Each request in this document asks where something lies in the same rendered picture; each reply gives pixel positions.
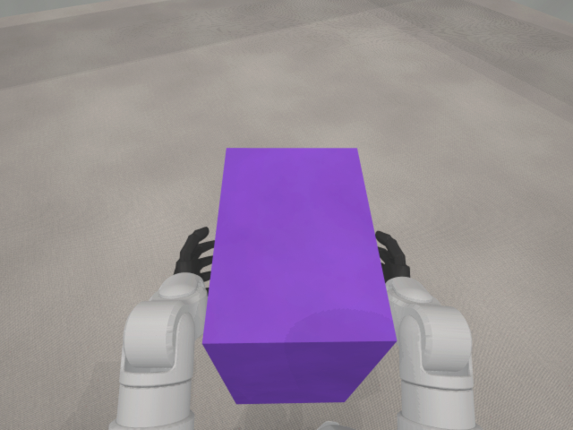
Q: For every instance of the right robot forearm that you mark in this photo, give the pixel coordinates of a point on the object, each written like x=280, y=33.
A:
x=435, y=360

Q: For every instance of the left robot hand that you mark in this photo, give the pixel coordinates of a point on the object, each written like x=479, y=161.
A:
x=190, y=253

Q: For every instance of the right robot hand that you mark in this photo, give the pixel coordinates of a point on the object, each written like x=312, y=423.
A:
x=394, y=258

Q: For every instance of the carton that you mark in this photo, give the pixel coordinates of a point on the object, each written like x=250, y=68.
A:
x=298, y=310

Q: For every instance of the left robot forearm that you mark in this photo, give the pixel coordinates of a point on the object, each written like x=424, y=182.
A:
x=157, y=357

